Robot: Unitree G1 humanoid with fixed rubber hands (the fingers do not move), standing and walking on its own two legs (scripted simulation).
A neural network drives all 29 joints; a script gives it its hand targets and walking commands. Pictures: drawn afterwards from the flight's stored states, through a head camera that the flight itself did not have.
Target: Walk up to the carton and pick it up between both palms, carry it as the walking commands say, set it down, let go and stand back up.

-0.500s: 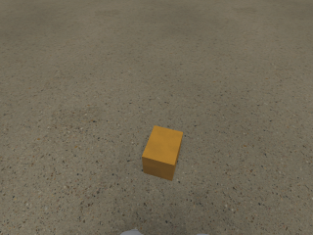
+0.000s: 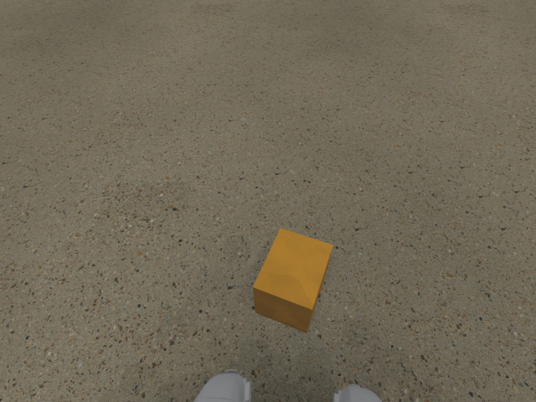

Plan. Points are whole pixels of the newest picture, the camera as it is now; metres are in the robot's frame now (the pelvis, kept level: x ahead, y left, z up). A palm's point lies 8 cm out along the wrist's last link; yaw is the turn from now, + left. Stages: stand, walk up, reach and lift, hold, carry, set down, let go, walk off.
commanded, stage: walk up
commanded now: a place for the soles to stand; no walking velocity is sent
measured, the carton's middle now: (293, 279) +0.61 -0.04 -0.61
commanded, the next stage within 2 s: none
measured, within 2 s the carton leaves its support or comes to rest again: neither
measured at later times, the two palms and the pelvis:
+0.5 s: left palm out of the picture +0.12 +0.30 -0.09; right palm out of the picture +0.16 -0.31 -0.07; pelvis +0.04 -0.01 +0.03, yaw -2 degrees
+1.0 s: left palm (100, 376) +0.17 +0.28 -0.06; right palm out of the picture +0.08 -0.32 -0.07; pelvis +0.05 -0.01 +0.05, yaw -6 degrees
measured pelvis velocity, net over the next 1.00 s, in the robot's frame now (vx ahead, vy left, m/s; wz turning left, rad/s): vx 0.05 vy -0.01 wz -0.11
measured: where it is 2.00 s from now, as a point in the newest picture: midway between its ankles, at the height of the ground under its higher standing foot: (247, 399)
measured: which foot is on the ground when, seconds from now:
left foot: down 0.00-1.00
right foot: down 0.00-1.00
